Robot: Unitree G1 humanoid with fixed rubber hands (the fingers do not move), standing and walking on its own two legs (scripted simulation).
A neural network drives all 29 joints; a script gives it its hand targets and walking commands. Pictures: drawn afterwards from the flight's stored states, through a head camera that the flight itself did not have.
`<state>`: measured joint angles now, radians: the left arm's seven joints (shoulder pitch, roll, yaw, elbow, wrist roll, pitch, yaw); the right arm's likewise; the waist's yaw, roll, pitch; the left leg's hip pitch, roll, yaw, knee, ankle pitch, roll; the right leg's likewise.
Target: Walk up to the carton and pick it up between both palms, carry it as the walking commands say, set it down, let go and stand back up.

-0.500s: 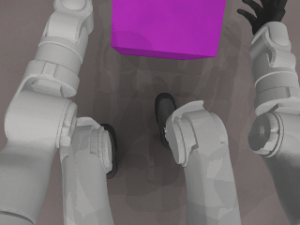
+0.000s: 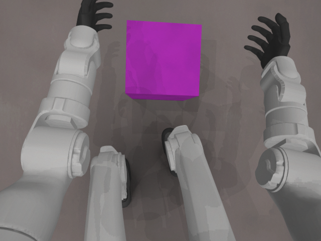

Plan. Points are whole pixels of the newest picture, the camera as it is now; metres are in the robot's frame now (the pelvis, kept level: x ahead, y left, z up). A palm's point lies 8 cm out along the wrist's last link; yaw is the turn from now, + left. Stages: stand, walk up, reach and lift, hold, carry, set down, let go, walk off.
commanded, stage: set down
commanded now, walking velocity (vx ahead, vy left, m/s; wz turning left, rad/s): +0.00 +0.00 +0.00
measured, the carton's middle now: (160, 68) +0.50 -0.12 -0.38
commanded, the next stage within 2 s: let go in 0.64 s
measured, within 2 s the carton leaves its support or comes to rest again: neither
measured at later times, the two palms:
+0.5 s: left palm out of the picture +0.55 +0.05 +0.04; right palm out of the picture +0.42 -0.34 +0.04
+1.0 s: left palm out of the picture +0.46 +0.09 +0.10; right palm out of the picture +0.37 -0.32 +0.10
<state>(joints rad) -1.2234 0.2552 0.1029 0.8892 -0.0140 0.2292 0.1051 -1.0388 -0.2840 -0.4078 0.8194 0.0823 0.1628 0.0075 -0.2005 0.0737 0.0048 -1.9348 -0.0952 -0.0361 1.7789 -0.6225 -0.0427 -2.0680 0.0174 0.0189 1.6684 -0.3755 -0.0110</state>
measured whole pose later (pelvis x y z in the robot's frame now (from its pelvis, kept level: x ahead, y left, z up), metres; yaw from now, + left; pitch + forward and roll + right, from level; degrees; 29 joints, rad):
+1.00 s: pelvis +0.07 -0.02 +0.21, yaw -2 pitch +34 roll +2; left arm -0.55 0.07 0.14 0.60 0.11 0.13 0.15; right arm -0.46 -0.23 -0.31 0.62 -0.04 0.07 0.15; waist -0.12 0.04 -0.05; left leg -1.09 -0.05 -0.09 0.89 -0.39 -0.04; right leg -1.21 0.04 0.02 0.83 -0.21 -0.03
